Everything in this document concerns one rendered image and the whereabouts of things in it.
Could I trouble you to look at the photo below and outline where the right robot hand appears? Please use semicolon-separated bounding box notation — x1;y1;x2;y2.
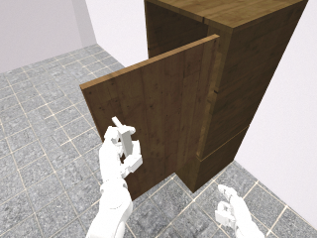
215;184;252;229

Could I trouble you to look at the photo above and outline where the left robot hand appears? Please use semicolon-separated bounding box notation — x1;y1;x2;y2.
99;126;143;182

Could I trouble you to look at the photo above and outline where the robot right forearm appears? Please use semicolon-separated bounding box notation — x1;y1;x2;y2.
234;219;264;238

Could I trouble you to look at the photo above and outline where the handle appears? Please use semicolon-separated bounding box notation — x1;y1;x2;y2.
112;116;134;158

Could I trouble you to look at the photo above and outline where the cupboard door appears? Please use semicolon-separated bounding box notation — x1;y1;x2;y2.
79;34;220;201

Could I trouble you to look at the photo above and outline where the robot left forearm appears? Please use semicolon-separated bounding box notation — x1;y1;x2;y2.
85;178;133;238

